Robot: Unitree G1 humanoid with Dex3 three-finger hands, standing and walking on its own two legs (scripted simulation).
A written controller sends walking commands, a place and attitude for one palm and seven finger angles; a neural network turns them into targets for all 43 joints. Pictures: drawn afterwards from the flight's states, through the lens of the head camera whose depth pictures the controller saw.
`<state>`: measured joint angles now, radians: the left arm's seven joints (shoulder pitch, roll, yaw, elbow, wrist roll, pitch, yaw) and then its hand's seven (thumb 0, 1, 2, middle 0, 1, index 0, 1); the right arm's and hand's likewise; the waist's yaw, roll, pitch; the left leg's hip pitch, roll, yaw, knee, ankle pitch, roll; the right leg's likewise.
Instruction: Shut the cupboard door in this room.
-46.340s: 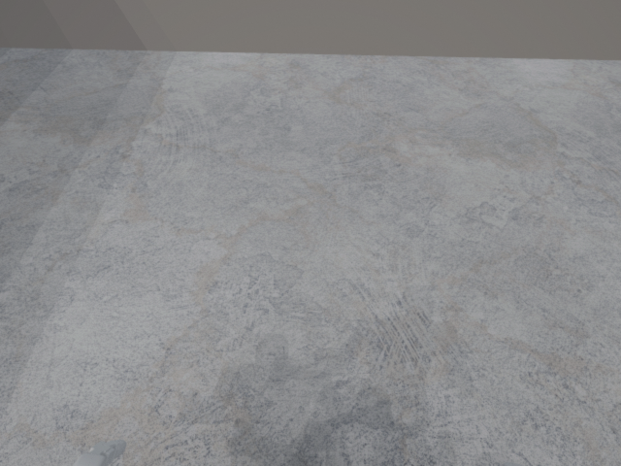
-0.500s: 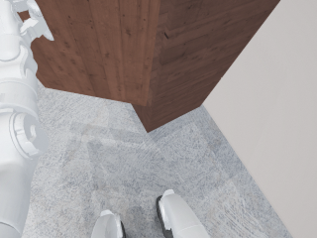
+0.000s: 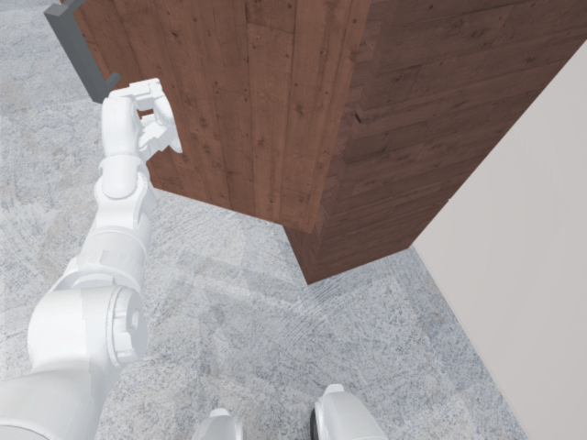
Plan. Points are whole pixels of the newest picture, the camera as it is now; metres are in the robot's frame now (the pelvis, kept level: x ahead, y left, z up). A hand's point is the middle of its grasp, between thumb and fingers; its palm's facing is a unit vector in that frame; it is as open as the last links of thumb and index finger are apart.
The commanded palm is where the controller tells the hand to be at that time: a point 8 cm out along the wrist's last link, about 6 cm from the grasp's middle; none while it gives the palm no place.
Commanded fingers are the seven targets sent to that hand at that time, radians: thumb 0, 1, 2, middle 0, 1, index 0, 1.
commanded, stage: draw the hand back to the body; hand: left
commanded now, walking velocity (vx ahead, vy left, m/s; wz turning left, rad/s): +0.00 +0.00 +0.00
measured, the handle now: (90, 51) +0.67 +0.24 +0.09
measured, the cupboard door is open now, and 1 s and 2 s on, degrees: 52 52 52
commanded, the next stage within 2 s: step back with the hand held close in 1.66 s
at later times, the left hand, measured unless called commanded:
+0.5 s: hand (107, 170) +0.41 +0.16 +0.14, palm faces +0.09 -1.00 -0.03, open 3.1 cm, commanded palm +0.36 +0.21 +0.14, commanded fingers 0.00 0.90 0.90 -1.25 -1.44 -1.25 -1.44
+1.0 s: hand out of the picture +0.27 +0.23 +0.19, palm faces +0.35 -0.89 -0.28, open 4.1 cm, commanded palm +0.22 +0.27 +0.21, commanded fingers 0.00 0.90 0.90 -0.56 -0.69 -0.56 -0.69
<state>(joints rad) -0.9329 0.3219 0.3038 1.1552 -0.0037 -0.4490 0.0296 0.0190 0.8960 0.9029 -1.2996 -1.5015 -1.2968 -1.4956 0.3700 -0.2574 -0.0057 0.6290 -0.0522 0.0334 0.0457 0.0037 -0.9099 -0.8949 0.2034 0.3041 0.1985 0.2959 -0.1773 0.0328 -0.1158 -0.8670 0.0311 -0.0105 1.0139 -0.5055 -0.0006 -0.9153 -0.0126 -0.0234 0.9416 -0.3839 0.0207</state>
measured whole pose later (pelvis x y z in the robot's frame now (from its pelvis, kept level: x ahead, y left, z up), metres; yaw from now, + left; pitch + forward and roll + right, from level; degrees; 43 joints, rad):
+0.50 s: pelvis +0.00 -0.01 +0.03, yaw +0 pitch +10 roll -1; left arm -0.43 0.26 0.26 0.64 -0.16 -0.31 -0.08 0.02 0.90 0.90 -1.30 -1.50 -1.30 -1.50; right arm 0.39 -0.26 0.00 0.60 0.03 0.03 -0.02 0.01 -0.91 -0.89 0.21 0.30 0.20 0.30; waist -0.07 0.04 -0.10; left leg -0.53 0.04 0.01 0.79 -0.43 -0.01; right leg -0.60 0.00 -0.01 0.74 -0.31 0.01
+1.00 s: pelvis +0.02 -0.01 +0.07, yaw +2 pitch -2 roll +0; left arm 0.13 0.30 0.20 -0.04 -0.07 -0.07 0.07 0.02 0.89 0.90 -0.82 -0.98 -0.82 -0.97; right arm 0.18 -0.22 0.05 0.58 0.02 -0.05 -0.09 0.01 -0.91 -0.90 0.21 0.30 0.20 0.30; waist 0.05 0.06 -0.01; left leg -0.12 0.01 -0.01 0.46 -0.30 0.00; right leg -0.19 -0.03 -0.03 0.46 -0.23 0.02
